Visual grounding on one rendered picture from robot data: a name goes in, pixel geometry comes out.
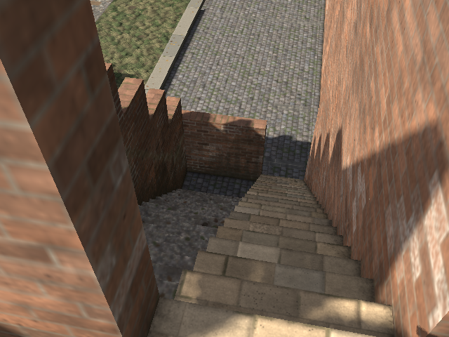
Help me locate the stairs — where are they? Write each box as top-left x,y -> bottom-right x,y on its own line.
174,174 -> 394,337

